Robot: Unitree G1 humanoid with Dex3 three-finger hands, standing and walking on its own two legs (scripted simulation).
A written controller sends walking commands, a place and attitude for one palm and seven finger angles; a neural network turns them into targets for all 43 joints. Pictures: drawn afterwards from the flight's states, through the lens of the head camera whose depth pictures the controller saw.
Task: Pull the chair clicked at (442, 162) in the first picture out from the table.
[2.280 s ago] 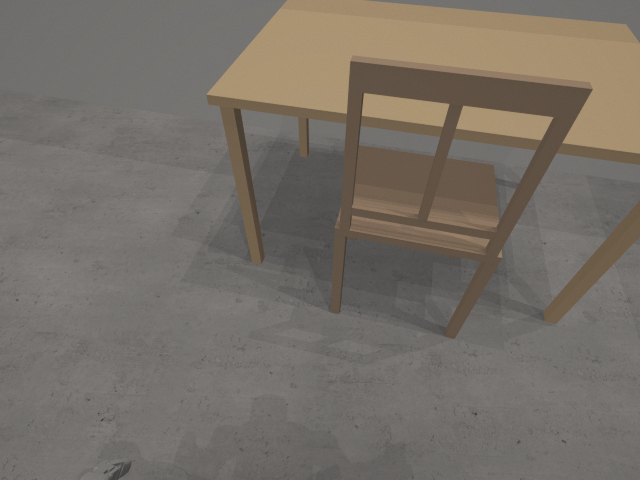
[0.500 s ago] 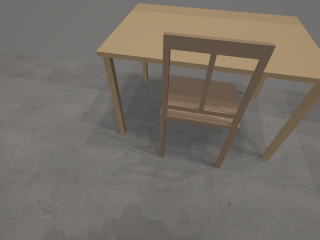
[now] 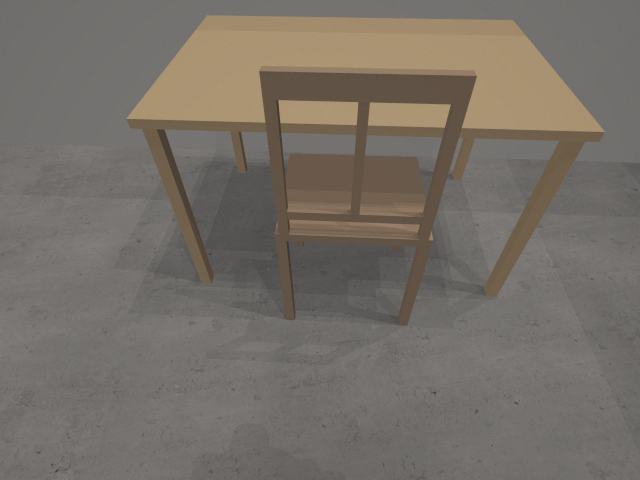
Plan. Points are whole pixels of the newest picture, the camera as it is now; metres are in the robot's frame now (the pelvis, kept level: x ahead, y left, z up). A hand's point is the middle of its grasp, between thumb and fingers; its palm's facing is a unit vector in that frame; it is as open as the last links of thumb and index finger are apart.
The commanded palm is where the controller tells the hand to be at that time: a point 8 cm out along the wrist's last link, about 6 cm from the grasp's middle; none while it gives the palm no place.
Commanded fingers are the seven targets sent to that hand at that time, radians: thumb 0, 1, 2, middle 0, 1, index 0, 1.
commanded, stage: take the last steps up to it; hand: left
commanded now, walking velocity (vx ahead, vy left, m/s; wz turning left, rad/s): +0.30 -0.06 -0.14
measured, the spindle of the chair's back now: (359, 163) +0.80 -0.06 -0.07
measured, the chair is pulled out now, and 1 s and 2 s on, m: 0.00 0.00 0.00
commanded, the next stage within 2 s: come to a stop and stand still in 0.86 s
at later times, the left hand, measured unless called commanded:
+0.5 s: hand out of the picture +0.05 +0.14 -0.17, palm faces +0.10 -0.99 -0.12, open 7.4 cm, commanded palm none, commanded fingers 0.00 0.90 0.90 -0.20 -0.30 -0.20 -0.30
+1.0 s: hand (244, 332) +0.40 +0.16 -0.16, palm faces -0.05 -0.98 -0.20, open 7.4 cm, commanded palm none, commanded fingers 0.00 0.90 0.90 -0.20 -0.30 -0.20 -0.30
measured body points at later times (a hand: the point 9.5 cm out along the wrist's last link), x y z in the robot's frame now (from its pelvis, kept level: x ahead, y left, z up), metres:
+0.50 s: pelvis +0.14 -0.01 +0.00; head +0.15 +0.01 +0.45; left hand +0.05 +0.19 -0.16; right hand +0.22 -0.23 -0.14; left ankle +0.24 +0.11 -0.71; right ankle +0.04 -0.11 -0.73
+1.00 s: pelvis +0.30 -0.01 +0.00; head +0.31 -0.02 +0.45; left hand +0.40 +0.21 -0.15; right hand +0.24 -0.23 -0.16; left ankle +0.26 +0.11 -0.73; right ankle +0.35 -0.12 -0.74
